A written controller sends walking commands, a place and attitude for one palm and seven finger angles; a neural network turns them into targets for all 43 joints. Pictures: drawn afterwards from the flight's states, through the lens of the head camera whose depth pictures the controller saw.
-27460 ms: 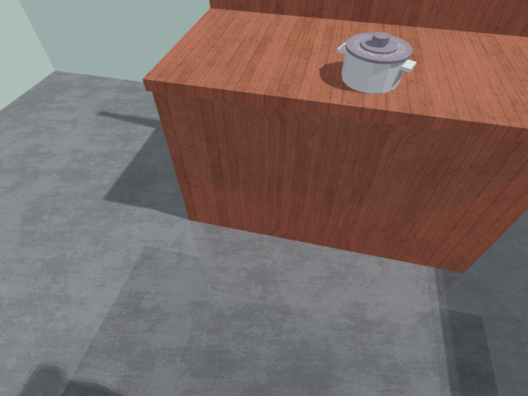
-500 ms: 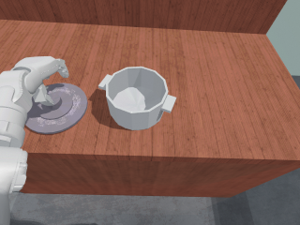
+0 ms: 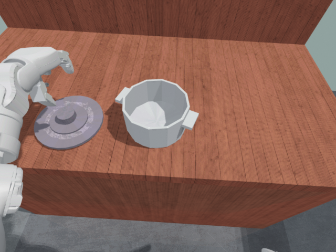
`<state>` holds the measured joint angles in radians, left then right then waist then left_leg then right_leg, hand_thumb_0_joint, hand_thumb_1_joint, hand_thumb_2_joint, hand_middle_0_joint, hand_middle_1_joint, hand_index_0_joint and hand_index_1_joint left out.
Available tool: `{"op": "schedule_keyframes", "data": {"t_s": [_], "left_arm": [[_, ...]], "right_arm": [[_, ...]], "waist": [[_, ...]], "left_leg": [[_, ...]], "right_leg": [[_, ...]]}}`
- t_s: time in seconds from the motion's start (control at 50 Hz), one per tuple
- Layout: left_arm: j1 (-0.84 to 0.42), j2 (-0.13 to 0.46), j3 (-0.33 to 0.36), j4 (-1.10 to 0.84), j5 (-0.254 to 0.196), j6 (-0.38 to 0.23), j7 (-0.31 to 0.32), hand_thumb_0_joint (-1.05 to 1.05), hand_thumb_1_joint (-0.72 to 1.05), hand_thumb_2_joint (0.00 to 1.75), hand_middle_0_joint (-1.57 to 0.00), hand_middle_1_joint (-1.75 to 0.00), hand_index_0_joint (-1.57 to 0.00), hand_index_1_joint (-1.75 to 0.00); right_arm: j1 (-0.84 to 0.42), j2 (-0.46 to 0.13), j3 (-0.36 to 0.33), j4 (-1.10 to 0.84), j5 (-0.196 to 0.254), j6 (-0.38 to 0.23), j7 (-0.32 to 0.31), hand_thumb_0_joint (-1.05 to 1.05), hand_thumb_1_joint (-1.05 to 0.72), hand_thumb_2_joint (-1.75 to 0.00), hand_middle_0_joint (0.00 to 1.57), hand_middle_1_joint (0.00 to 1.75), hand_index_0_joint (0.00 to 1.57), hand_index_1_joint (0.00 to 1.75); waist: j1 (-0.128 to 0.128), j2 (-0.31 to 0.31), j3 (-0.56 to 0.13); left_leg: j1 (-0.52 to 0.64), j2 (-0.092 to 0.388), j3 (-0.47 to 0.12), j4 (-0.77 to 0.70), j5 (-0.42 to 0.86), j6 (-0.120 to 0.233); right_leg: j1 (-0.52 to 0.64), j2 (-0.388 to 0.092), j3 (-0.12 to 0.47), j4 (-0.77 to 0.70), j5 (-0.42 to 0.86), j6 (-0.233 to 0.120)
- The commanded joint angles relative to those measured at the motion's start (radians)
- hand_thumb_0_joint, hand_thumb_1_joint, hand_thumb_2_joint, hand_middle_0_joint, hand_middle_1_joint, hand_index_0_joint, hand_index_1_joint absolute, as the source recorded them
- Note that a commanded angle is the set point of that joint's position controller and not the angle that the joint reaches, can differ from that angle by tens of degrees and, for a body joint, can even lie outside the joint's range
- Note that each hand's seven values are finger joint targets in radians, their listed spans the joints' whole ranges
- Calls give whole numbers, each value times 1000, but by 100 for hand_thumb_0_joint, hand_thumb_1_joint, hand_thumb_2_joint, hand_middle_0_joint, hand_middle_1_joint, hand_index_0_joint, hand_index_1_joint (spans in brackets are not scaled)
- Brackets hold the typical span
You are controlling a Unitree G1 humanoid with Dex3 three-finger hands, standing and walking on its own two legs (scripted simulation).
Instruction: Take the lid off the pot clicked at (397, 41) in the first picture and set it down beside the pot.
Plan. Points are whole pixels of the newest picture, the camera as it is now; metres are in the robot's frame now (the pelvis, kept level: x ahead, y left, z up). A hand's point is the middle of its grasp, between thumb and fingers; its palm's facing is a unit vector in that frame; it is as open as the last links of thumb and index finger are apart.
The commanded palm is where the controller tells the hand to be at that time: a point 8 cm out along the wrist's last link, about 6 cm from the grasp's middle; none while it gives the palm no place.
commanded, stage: raise the empty hand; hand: left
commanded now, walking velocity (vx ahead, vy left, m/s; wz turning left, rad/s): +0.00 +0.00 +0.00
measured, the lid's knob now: (66, 114) +0.46 +0.28 +0.02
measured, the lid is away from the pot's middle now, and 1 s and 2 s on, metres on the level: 0.25 0.25 0.25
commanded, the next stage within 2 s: draw the hand back to the body in 0.36 s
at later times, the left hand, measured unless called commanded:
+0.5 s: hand (41, 72) +0.45 +0.28 +0.18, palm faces -0.32 -0.04 -0.95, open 11.0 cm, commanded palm +0.44 +0.27 +0.23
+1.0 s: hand (41, 94) +0.40 +0.26 +0.16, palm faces -0.16 -0.33 -0.93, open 11.0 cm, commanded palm +0.37 +0.27 +0.23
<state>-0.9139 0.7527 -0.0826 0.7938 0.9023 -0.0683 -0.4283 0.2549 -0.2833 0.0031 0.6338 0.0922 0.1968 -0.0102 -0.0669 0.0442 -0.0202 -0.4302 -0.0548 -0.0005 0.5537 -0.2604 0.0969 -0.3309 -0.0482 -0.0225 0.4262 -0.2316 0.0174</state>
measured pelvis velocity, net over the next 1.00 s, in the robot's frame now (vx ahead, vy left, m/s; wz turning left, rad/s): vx -0.01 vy -0.01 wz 0.02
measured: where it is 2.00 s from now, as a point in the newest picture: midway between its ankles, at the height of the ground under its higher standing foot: outside the picture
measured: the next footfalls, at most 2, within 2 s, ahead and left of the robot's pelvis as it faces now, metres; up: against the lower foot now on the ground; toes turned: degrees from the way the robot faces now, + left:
none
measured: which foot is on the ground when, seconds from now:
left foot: down 0.00-1.00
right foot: down 0.00-1.00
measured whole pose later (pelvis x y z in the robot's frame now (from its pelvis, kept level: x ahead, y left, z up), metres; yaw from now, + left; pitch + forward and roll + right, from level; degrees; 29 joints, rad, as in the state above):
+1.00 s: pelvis -0.01 -0.01 +0.01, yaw +1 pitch +5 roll -2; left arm -0.69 0.73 0.03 0.48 0.57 -0.03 -0.41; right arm 0.18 -0.28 0.01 0.57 0.09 0.18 0.00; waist 0.00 0.06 0.03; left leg -0.35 -0.06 -0.02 0.49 -0.23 0.08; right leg -0.25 -0.05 -0.04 0.39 -0.22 0.00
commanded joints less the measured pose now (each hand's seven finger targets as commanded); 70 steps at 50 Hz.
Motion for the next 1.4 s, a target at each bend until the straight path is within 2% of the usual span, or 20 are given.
{"op": "schedule_keyframes", "data": {"t_s": [0.0, 0.1, 0.22, 0.3, 0.44, 0.48, 0.58, 0.66, 0.78, 0.92, 0.94, 0.96, 1.0, 1.06, 1.12, 1.14, 1.2, 1.24, 1.34, 1.38], "left_arm": [[-493, 248, 74, -222, -15, 13, 17, 0, -7, 76, -40, -77, -40, -77], [-530, 267, 72, -154, -13, 27, 1, 0, -7, 76, -40, -77, -40, -77], [-582, 341, 105, -156, -9, 27, -10, 0, -7, 76, -40, -77, -40, -77], [-545, 251, 37, -38, -9, 33, -31, 0, -7, 76, -40, -77, -40, -77], [-630, 334, 94, -206, -3, 4, -28, 0, -7, 76, -40, -77, -40, -77], [-488, 347, 138, -154, -13, 3, -26, 0, -7, 76, -40, -77, -40, -77], [-400, 336, 148, -267, -22, 18, -27, 0, -7, 76, -40, -77, -40, -77], [-385, 434, 242, -420, -29, 22, -20, 0, -7, 76, -40, -77, -40, -77], [-238, 319, 180, -433, -63, 49, -40, 0, -7, 76, -40, -77, -40, -77], [-196, 359, 222, -520, -83, 57, -34, 0, -7, 76, -40, -77, -40, -77], [-292, 9, 284, -604, -650, -27, 148, 0, -7, 76, -40, -77, -40, -77], [-135, -20, 251, -563, -703, -45, 244, 0, -7, 76, -40, -77, -40, -77], [-47, -54, 288, -584, -844, -57, 365, 0, -7, 76, -40, -77, -40, -77], [-69, 82, 449, -688, -893, -70, 475, 0, -4, 76, -39, -76, -39, -76], [8, 91, 505, -776, -910, -81, 523, 0, 3, 77, -38, -72, -38, -72], [56, 42, 488, -801, -918, -82, 527, 0, 6, 78, -37, -71, -37, -71], [197, -25, 476, -851, -943, -73, 531, 0, 13, 79, -36, -68, -36, -68], [272, -39, 486, -851, -948, -66, 532, 0, 18, 79, -35, -65, -35, -65], [338, -41, 505, -962, -956, -61, 537, 0, 30, 81, -32, -59, -32, -59], [387, -50, 512, -969, -964, -55, 539, 0, 34, 82, -31, -57, -31, -57]], "right_arm": [[15, -165, -52, -97, 0, -24, -8, 0, -90, -90, 20, 30, 20, 30], [12, -169, -45, -87, 4, -23, -13, 0, -90, -90, 20, 30, 20, 30], [10, -182, -45, -85, 0, -31, -21, 0, -90, -90, 20, 30, 20, 30], [19, -175, -39, -75, 7, -28, -19, 0, -90, -90, 20, 30, 20, 30], [27, -175, -50, -84, -7, -25, -19, 0, -90, -90, 20, 30, 20, 30], [19, -173, -48, -99, -3, -25, -12, 0, -90, -90, 20, 30, 20, 30], [-27, -167, -50, -135, -1, -3, 9, 0, -90, -90, 20, 30, 20, 30], [-37, -168, -56, -157, -6, -1, 12, 0, -90, -90, 20, 30, 20, 30], [-83, -157, -50, -168, 1, 4, 23, 0, -90, -90, 20, 30, 20, 30], [-120, -159, -40, -171, -1, 2, 18, 0, -90, -90, 20, 30, 20, 30], [20, -78, -33, -197, -1, -77, -9, 0, -90, -90, 20, 30, 20, 30], [-35, -100, -13, -188, -5, -111, -29, 0, -90, -90, 20, 30, 20, 30], [-84, -115, -6, -174, -14, -156, -55, 0, -90, -90, 20, 30, 20, 30], [-90, -131, 0, -127, -33, -187, -68, 0, -90, -90, 20, 30, 20, 30], [-103, -121, 2, -113, -46, -211, -70, 0, -90, -90, 20, 30, 20, 30], [-109, -112, 1, -122, -48, -219, -68, 0, -90, -90, 20, 30, 20, 30], [-117, -106, -9, -128, -48, -236, -57, 0, -90, -90, 20, 30, 20, 30], [-119, -113, -17, -129, -50, -235, -55, 0, -90, -90, 20, 30, 20, 30], [-131, -112, -24, -127, -46, -240, -52, 0, -90, -90, 20, 30, 20, 30], [-134, -110, -26, -125, -43, -240, -51, 0, -90, -90, 20, 30, 20, 30]], "waist": [[-16, 86, -395], [-15, 31, -364], [-8, 46, -385], [-16, 7, -311], [-12, 75, -430], [1, 50, -407], [10, 51, -396], [21, 87, -465], [17, 54, -371], [25, 74, -365], [-15, 55, -308], [6, 21, -282], [27, -23, -266], [48, 43, -281], [61, 133, -262], [67, 144, -268], [71, 108, -255], [70, 21, -240], [71, 81, -244], [71, 24, -238]], "left_leg": [[411, 37, -93, -42, 451, -48], [359, 29, -81, -64, 343, -38], [354, 21, -68, -70, 318, -30], [317, 20, -62, -75, 267, -31], [407, 21, -78, -59, 418, -30], [379, 20, -73, -55, 448, -30], [356, 19, -74, -64, 432, -29], [425, 22, -91, -59, 546, -27], [384, 27, -84, -67, 469, -29], [392, 24, -91, -76, 423, -32], [571, 107, -115, -110, 246, -80], [611, 153, -174, -155, 145, -83], [522, 142, -134, -176, 72, -64], [460, 117, -95, -161, 170, -73], [445, 111, -75, -142, 268, -88], [452, 111, -69, -137, 320, -89], [439, 118, -53, -116, 375, -85], [416, 118, -42, -109, 403, -75], [437, 107, -21, -90, 443, -68], [429, 106, -12, -83, 430, -62]], "right_leg": [[-26, 89, -47, -28, 213, -67], [-1, 87, -53, -36, 193, -67], [39, 77, -42, -47, 213, -72], [0, 87, -56, -47, 173, -65], [33, 90, -49, -42, 244, -68], [44, 89, -49, -35, 260, -68], [65, 85, -46, -39, 250, -67], [92, 87, -42, -38, 292, -66], [55, 83, -50, -55, 239, -56], [62, 77, -49, -63, 210, -65], [-36, 71, -60, -61, 119, -92], [-54, 63, -41, -63, 37, -88], [26, 44, -12, -81, 73, -80], [118, 38, -13, -67, 154, -79], [164, 35, -16, -50, 207, -80], [171, 39, -19, -44, 233, -81], [189, 37, -23, -31, 280, -75], [197, 41, -27, -27, 310, -69], [200, 37, -22, -24, 351, -64], [213, 35, -25, -22, 378, -61]]}}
